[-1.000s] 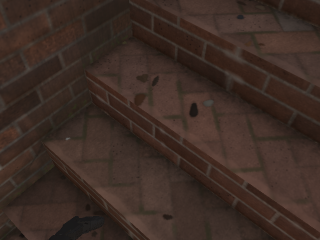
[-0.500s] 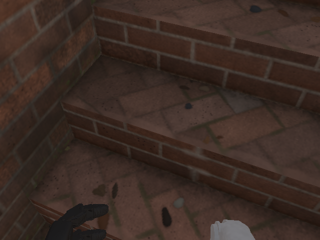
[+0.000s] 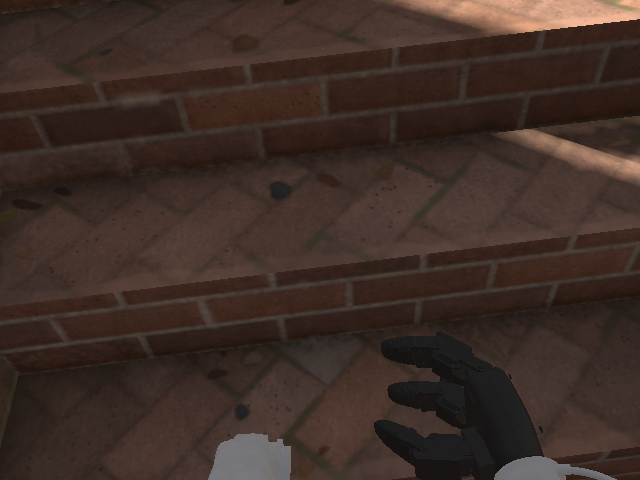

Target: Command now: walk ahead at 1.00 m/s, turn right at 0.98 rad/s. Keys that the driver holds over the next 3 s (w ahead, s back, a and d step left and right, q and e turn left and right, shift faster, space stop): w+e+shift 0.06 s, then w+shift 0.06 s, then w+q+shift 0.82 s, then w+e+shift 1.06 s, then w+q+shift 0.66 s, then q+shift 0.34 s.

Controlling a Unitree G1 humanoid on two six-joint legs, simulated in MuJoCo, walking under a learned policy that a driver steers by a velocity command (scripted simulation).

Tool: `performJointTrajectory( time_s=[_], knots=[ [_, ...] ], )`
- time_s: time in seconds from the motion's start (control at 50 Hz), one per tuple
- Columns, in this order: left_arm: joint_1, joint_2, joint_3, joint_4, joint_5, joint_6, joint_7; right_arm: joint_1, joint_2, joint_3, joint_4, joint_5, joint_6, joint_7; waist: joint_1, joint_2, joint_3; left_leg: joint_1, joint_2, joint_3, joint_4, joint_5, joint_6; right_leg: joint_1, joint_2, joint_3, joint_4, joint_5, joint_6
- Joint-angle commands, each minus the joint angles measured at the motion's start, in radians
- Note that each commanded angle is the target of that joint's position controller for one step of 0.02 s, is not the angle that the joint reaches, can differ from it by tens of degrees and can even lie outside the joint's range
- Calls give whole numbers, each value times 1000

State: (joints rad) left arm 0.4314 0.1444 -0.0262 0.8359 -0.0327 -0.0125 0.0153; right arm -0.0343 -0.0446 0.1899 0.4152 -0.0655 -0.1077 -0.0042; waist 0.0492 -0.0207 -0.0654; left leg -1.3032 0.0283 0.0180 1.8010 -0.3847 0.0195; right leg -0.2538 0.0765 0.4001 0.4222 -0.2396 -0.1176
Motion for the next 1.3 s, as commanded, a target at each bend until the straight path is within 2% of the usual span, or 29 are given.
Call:
performJointTrajectory(
  time_s=[0.02,0.06,0.08,0.1,0.12,0.18,0.32,0.36,0.42,0.46,0.5,0.52,0.56,0.6,0.72,0.74,0.78,0.82,0.84,0.86,0.88,0.94,0.98,1.02,1.08,1.16,1.22,1.26,1.3],
  knots=[
    [-176,312,91,-98,-14,-33,25,39,-178,-135,-104,8,3,-37,-213,-178,-219,960,-56,161,-376,-185,-8,-354,-176,75,-336,574,-131],
    [-213,409,128,-88,-1,-66,4,433,-358,-240,25,61,1,-37,-385,-130,-394,1232,-64,-62,-667,-427,20,-96,-183,6,213,1342,-101],
    [-343,273,100,-168,1,-102,-15,682,-446,-269,159,39,6,-43,-403,197,-404,1411,1,-424,-973,-557,73,-295,-91,-23,553,1074,-110],
    [-303,18,34,-254,9,-116,-54,587,-444,-263,187,4,8,-63,-208,670,-358,1356,250,-1100,-1408,-849,181,-560,95,-24,1035,176,-61],
    [-273,3,11,-249,29,-124,-89,401,-289,-229,143,10,11,-53,-140,434,-216,1107,305,-1288,-1518,-947,204,-624,56,17,1334,196,-63],
    [-354,-11,-30,-328,37,-89,-80,273,-31,-170,284,19,28,-21,-30,55,185,621,176,-682,-1313,-529,237,-744,-7,-144,1635,-47,-33],
    [-509,-40,-79,-471,29,-86,-88,489,-147,-187,389,81,33,-56,-48,-31,81,741,54,-462,-1328,-160,247,-689,-181,-335,1187,-24,105],
    [-548,-73,-109,-497,31,-99,-74,524,-202,-209,391,121,48,-64,-79,-22,20,553,22,-349,-1486,-34,243,-195,-126,-485,637,-229,148],
    [-373,111,-4,-419,-43,-75,-13,355,-332,-245,358,86,-6,-27,49,162,-17,643,29,-383,-1430,254,281,248,-54,-494,218,3,158],
    [-102,229,57,-315,8,-73,7,204,-257,-226,273,66,-34,14,184,81,-78,575,-78,-273,-865,428,172,534,-188,-369,7,179,106],
    [3,228,58,-225,101,-52,-1,324,-129,-200,231,85,-57,2,45,-107,-231,96,-86,-244,-37,-17,63,727,-563,35,151,764,31],
    [-84,256,75,-240,92,-55,7,415,-114,-179,211,101,-39,5,-20,-205,-297,10,-18,-222,160,36,15,679,-688,252,-58,-32,-118],
    [-230,94,32,-179,44,-60,10,188,-16,-144,97,75,35,-10,-71,-132,25,-233,63,-138,550,33,-20,341,-602,94,-173,-425,-75],
    [-224,-10,9,-76,72,-70,-5,192,26,-114,75,87,63,10,-125,-63,161,-205,76,-179,573,62,5,112,-481,-192,-162,-214,-17],
    [-206,105,14,39,80,-67,1,-58,-72,-91,-40,74,109,28,-132,-5,174,32,62,23,219,290,49,-210,-346,-592,-320,-44,17],
    [-177,210,38,69,63,-72,17,-118,-56,-61,-94,75,105,44,-129,-84,126,237,114,101,-43,166,65,-231,-362,-638,-520,87,-20],
    [-89,315,36,111,22,-93,19,-51,-167,-105,-73,98,80,63,-190,-141,-60,820,-31,265,-257,-9,103,-177,-336,-728,-349,1225,-53],
    [-177,522,99,20,38,-66,14,338,-369,-209,51,58,83,69,-348,-214,-316,962,-154,236,-452,-247,144,254,-425,-646,93,2060,-87],
    [-198,525,112,-25,23,-57,14,414,-443,-241,93,49,93,88,-359,-136,-331,1063,-170,50,-825,-210,174,268,-402,-589,346,1705,-76],
    [-164,343,88,-121,36,-86,-1,450,-552,-272,162,61,111,82,-212,300,-302,1279,-18,-505,-1143,-198,297,-122,-227,-491,674,650,4],
    [-330,265,68,-211,83,-126,-29,423,-530,-263,154,32,124,35,-193,420,-336,1353,104,-1140,-1531,-679,373,-495,10,-254,1216,176,35],
    [-522,3,-26,-373,125,-163,-68,502,-257,-197,314,31,67,39,-65,58,103,1040,60,-845,-1426,-362,146,-921,-59,-228,1802,215,-47],
    [-352,-114,-93,-369,103,-159,-86,413,-182,-176,376,16,50,49,64,6,99,958,3,-476,-1302,-35,67,-1002,-125,-253,1896,252,-57],
    [-301,-65,-95,-315,37,-142,-65,319,-178,-174,410,7,52,57,113,-25,92,819,22,-306,-1332,79,23,-1011,-100,-253,1826,320,-26],
    [-457,-156,-137,-329,-23,-104,-33,383,-133,-146,563,3,38,76,67,67,153,718,65,-145,-1419,136,-12,-1221,-13,-249,1983,317,-40],
    [-812,-171,-156,-400,-16,-73,-22,662,-163,-121,687,64,35,9,-83,77,62,658,135,-126,-1743,379,45,-927,0,-604,1606,293,41],
    [-661,-25,-98,-317,21,-102,-33,627,-281,-142,707,47,43,-38,18,155,-230,1081,119,164,-1526,1817,-39,-571,65,-679,1260,99,-49],
    [-502,96,-55,-309,53,-75,-54,533,-478,-196,659,40,39,-86,141,302,-305,1342,246,67,-1316,2609,45,-458,62,-672,1020,-406,-59],
    [-305,186,-7,-193,35,-69,-83,355,-482,-221,516,45,57,-90,181,151,-304,1397,320,14,-943,2641,106,-304,61,-538,615,-466,-121]
  ],
)
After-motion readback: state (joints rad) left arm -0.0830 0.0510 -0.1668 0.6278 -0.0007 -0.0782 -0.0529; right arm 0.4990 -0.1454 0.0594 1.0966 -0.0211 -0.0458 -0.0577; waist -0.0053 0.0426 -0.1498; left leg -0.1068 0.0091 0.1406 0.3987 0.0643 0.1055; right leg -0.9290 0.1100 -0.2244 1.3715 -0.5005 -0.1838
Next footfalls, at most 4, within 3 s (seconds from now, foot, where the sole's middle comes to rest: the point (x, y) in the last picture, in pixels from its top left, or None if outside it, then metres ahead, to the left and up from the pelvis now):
0.06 left None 0.17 0.16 -0.60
0.48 right None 0.25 -0.14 -0.60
0.84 left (269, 428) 0.45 0.16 -0.41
1.32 right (258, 229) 0.70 0.17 -0.22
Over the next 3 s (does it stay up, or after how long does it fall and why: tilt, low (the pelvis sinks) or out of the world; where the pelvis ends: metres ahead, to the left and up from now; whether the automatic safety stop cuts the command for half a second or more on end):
stays up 1.63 0.11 1.24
